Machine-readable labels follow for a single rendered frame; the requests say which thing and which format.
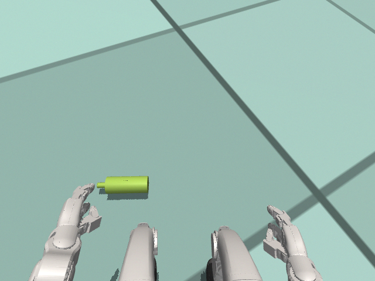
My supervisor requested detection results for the left robot hand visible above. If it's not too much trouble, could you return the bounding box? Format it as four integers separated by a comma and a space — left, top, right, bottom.
56, 183, 102, 235

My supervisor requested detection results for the left robot arm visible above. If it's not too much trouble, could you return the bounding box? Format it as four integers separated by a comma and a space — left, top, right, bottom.
28, 225, 81, 281

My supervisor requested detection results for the right robot arm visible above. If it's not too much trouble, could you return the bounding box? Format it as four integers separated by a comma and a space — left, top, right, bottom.
286, 255, 323, 281

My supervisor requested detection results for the right robot hand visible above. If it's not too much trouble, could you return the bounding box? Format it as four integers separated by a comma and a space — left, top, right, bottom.
263, 205, 308, 263

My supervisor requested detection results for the bottle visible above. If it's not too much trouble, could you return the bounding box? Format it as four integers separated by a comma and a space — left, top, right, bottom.
97, 176, 149, 194

